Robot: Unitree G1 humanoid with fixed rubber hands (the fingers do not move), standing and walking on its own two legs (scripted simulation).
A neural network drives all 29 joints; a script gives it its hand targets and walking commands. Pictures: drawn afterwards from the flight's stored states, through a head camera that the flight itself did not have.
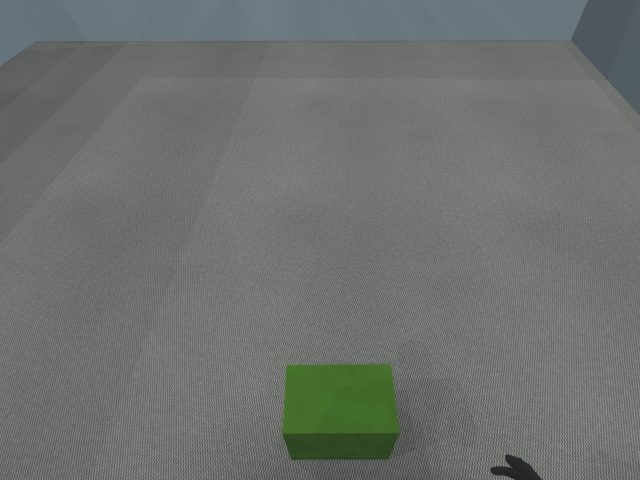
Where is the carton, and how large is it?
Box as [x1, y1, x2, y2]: [282, 364, 398, 459]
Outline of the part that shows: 390,364 287,365 282,433 291,459 388,458 398,435 398,425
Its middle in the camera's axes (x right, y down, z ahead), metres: +0.06 +0.47 +1.06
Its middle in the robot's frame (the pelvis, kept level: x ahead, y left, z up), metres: +0.42 -0.01 -0.63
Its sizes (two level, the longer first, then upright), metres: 0.277 0.170 0.250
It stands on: the floor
